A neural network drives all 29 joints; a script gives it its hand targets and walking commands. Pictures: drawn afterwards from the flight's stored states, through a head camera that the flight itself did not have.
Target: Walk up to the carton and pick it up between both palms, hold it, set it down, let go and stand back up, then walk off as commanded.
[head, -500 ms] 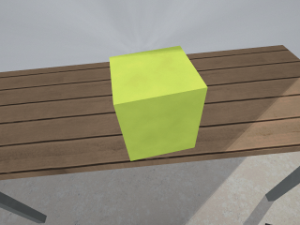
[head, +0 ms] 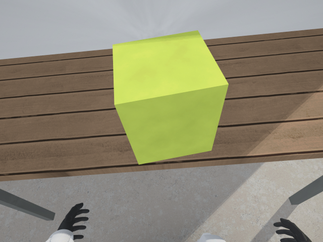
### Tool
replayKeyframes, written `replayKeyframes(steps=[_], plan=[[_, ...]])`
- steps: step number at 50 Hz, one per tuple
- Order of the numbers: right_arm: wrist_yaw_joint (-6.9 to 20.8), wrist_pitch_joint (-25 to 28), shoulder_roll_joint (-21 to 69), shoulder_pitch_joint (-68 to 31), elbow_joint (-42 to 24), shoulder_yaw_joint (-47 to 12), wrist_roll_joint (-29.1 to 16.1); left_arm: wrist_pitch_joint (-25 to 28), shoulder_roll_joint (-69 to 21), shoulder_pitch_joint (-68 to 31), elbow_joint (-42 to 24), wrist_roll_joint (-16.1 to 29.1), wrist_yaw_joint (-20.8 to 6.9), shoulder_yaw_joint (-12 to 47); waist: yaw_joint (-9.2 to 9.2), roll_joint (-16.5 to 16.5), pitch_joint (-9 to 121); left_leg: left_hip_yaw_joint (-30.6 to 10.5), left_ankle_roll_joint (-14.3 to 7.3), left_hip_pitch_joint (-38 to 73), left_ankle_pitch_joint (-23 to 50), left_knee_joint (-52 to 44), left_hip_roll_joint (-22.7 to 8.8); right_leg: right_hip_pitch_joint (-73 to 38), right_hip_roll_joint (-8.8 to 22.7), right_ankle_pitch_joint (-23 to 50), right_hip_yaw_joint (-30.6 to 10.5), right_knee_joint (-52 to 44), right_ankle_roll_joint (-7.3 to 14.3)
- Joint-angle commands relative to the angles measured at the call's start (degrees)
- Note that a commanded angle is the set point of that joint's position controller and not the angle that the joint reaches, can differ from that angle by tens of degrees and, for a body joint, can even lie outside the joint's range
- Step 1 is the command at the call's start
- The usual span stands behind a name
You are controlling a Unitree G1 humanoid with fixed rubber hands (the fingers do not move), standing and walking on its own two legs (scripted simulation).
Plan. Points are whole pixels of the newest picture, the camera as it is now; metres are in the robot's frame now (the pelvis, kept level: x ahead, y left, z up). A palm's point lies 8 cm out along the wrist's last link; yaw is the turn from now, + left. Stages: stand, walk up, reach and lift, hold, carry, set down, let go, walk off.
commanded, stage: reach and lift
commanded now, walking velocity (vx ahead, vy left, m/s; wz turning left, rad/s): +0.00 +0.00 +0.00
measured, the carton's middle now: (166, 102) +0.45 +0.01 +0.09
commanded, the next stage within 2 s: none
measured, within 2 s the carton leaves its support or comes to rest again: neither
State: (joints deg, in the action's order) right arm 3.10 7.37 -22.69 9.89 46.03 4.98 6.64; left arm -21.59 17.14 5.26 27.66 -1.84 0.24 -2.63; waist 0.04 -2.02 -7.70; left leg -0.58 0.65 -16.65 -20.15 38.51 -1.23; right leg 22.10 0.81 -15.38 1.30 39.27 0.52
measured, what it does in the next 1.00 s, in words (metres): stands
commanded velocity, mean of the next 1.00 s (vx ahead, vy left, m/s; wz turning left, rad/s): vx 0.00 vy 0.00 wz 0.00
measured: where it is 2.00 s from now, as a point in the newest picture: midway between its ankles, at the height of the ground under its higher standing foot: outside the picture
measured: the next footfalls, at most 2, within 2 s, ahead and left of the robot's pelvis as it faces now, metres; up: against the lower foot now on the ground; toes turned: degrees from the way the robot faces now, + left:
none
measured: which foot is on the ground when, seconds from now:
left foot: down 0.00-1.00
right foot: down 0.00-1.00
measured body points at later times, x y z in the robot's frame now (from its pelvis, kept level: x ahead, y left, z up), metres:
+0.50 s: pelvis +0.02 +0.03 +0.02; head +0.03 +0.02 +0.47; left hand +0.19 +0.28 -0.03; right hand +0.19 -0.27 -0.05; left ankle +0.01 +0.15 -0.72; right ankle +0.06 -0.10 -0.72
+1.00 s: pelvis +0.02 +0.01 +0.02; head +0.03 +0.00 +0.47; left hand +0.22 +0.22 +0.02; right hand +0.22 -0.26 +0.01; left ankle +0.01 +0.15 -0.72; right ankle +0.06 -0.11 -0.72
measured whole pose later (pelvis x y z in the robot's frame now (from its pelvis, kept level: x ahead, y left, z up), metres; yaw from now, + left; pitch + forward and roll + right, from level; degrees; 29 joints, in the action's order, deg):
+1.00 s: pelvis +0.02 +0.01 +0.02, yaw +0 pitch -1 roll +0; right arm 8.7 7.4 -22.6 16.1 17.4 5.0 -10.5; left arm -9.6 7.2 19.6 -1.2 2.0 8.5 1.6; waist 0.1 -1.8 -2.3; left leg -0.5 0.6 -10.3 -14.9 26.2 -1.3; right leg 14.4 0.7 -9.4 1.6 24.7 0.3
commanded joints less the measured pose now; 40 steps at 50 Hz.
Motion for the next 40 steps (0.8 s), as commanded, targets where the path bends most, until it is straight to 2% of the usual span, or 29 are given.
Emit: replayKeyframes(steps=[1,6,9,14,18,21,24,29,36,40], plan=[[-1.7,4.2,-5.0,0.3,-14.6,3.4,-3.3,0.4,13.2,-1.3,-9.5,-0.1,0.8,-6.3,-0.34,13.2,11.6,7.6,-2.6,-4.1,3.2,-10.2,1.7,-24.4,0.4,6.9,-2.2,-10.8,-0.9],[-1.6,5.4,-5.2,3.6,-16.3,3.2,-6.0,3.4,12.6,2.3,-13.8,2.5,1.4,-6.7,-0.30,12.1,16.3,6.4,-2.1,1.9,10.0,-13.5,2.2,-26.6,-0.5,18.4,0.2,-11.9,-1.1],[-1.0,5.7,-5.8,4.6,-15.9,2.9,-7.1,4.7,10.7,4.6,-15.4,2.9,1.9,-5.8,-0.56,10.9,16.3,5.8,-1.7,3.3,13.1,-15.0,1.9,-27.5,-1.5,21.0,1.1,-12.9,-0.7],[0.9,6.0,-6.0,5.0,-18.0,2.4,-8.9,6.9,7.0,8.0,-19.0,4.0,2.9,-3.8,-1.25,9.4,15.3,5.1,-0.9,4.2,15.9,-17.6,1.6,-27.5,-3.0,19.0,1.3,-15.8,0.2],[2.8,5.7,-6.5,5.0,-19.7,2.7,-10.0,8.4,4.0,9.9,-22.2,4.6,4.1,-2.2,-1.42,7.2,14.1,4.3,-0.7,2.7,14.1,-20.7,0.6,-27.8,-4.2,15.6,1.4,-16.9,0.8],[4.5,5.4,-7.8,4.7,-21.6,3.6,-11.1,9.6,1.6,10.7,-25.7,4.9,5.3,-0.4,-1.22,4.3,13.9,3.7,-1.0,-0.2,11.6,-23.4,-1.0,-30.0,-5.6,15.0,1.6,-16.0,1.1],[5.7,4.9,-8.7,4.5,-23.9,4.4,-12.1,10.5,-0.2,11.6,-28.6,4.8,6.2,0.9,-1.37,3.0,13.5,3.4,-1.5,-2.8,9.1,-25.2,-1.9,-31.9,-6.4,15.0,1.4,-15.5,1.1],[6.3,3.6,-9.1,4.8,-28.5,4.2,-13.8,11.4,-1.8,13.4,-31.4,4.4,7.1,1.5,-2.26,4.8,11.8,4.0,-2.0,-4.4,7.5,-26.3,-1.2,-32.8,-6.0,14.4,0.1,-16.2,1.0],[6.0,2.1,-8.5,6.4,-35.2,3.5,-15.9,12.6,-3.2,15.3,-34.5,4.8,7.9,1.3,-2.82,10.8,12.0,4.8,-0.9,3.5,10.6,-23.9,2.2,-26.0,-3.9,11.3,-1.7,-21.1,1.3],[6.1,1.6,-8.4,7.0,-38.9,3.6,-17.2,13.9,-4.4,15.5,-36.5,5.7,8.4,2.0,-2.67,11.3,12.6,4.7,-0.7,5.7,10.7,-23.9,2.6,-23.8,-3.6,10.2,-2.1,-22.0,1.3]])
